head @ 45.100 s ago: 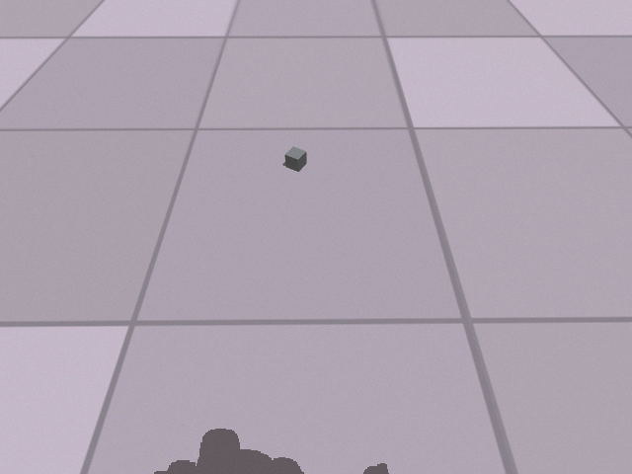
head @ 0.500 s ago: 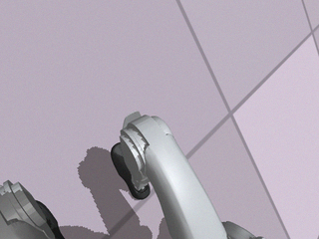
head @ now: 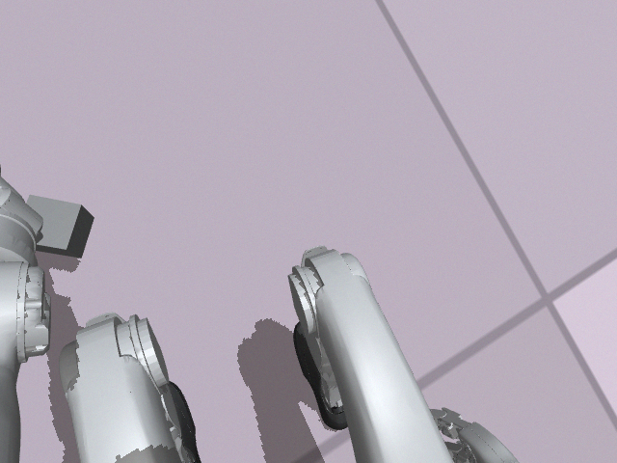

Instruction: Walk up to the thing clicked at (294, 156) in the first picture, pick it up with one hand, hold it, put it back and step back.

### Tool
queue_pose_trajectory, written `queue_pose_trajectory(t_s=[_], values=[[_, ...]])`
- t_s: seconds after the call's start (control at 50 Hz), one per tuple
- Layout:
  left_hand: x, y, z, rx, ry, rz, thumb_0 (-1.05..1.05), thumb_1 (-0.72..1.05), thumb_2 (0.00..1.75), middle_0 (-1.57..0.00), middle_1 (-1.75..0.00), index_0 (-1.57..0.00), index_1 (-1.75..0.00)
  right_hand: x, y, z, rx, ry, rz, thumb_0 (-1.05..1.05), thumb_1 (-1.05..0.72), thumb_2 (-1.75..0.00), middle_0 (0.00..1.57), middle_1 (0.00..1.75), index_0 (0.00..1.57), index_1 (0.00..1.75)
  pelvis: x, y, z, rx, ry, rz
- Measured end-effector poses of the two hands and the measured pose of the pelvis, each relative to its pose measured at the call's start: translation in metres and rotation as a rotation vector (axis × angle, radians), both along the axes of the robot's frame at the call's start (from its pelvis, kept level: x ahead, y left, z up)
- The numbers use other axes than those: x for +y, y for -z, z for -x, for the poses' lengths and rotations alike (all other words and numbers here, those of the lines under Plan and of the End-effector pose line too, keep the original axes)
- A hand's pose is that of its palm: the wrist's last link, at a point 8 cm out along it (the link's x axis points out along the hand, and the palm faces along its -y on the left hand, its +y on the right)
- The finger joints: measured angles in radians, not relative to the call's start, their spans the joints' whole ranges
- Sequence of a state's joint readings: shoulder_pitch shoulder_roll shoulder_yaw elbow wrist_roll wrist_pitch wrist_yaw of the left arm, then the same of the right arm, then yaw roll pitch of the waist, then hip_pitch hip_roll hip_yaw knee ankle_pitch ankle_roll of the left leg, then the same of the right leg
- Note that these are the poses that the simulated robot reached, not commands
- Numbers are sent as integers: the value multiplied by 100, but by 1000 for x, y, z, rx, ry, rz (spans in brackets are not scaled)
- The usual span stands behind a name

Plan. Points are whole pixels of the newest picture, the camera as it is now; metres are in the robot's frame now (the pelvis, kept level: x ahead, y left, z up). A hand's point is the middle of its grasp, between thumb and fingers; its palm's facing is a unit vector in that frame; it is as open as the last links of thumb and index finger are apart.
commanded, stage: withdraw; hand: left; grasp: from above
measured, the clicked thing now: (56, 228) +0.50 +0.26 -0.31
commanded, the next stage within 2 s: home in 0.28 s
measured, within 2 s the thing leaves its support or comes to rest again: neither
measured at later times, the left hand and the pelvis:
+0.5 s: hand out of the picture +0.46 +0.29 -0.16, palm faces -0.48 -0.05 -0.88, open 13.8 cm; pelvis +0.00 +0.00 -0.01, yaw +2 degrees
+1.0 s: hand out of the picture +0.31 +0.25 +0.05, palm faces -0.31 -0.64 -0.71, open 7.8 cm; pelvis +0.02 +0.00 +0.16, yaw +6 degrees
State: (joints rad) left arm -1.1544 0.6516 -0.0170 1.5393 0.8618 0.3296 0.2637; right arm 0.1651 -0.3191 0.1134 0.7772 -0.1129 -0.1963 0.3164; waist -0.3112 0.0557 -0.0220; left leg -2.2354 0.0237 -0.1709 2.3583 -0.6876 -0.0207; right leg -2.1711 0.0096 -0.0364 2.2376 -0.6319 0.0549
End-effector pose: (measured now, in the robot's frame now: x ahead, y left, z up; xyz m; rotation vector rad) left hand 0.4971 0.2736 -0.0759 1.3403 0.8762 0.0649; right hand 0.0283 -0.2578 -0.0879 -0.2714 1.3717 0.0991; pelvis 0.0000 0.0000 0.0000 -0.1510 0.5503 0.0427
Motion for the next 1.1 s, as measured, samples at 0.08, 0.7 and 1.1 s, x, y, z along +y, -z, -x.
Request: queue_pose_trajectory(t_s=[0.08, 0.7, 1.1], values=[[-22, 9, -1, 13, 178, 38, 0, -51, 97, -8, -100, -9, -98, -7, 1, -5, -6, -12, 59, 0, -91, -89, 20, 30, 20, 29, -1, 1, 4, -18, -10, -11], [17, -53, 78, -82, 441, 176, 0, 6, 92, -22, -61, -21, -62, -16, -27, -93, -76, 24, 211, 0, -90, -89, 20, 30, 20, 29, 0, -42, -9, 63, -38, -26], [-5, -215, 211, -223, -58, 596, 1, 85, 90, -21, -31, -21, -31, 31, -187, -211, -512, 31, 64, 0, -90, -89, 20, 30, 20, 30, -4, -190, -24, -44, -72, -81]])
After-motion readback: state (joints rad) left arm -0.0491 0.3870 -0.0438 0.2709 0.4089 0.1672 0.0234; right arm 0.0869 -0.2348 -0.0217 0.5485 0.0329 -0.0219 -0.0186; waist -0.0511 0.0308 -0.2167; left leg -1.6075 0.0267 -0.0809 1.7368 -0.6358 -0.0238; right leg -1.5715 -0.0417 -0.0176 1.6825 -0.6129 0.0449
